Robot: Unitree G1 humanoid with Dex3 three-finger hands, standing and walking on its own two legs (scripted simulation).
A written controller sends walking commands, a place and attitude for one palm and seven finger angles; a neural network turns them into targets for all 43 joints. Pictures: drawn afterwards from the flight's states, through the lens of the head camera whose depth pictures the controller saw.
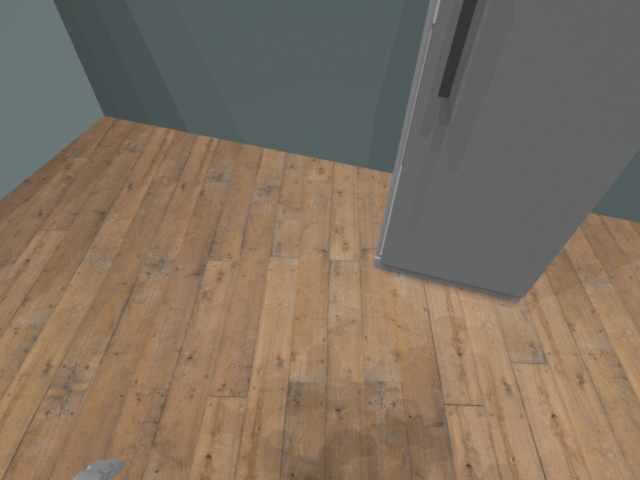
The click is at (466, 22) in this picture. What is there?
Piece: fridge door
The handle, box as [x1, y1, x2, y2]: [438, 0, 477, 97]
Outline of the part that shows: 477,0 463,1 438,96 448,97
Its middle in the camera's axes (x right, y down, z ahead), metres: +0.29 -0.47 +0.74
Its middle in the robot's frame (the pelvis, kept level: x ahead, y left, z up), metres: +0.91 -0.24 +0.23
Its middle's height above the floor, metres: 1.00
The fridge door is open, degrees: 0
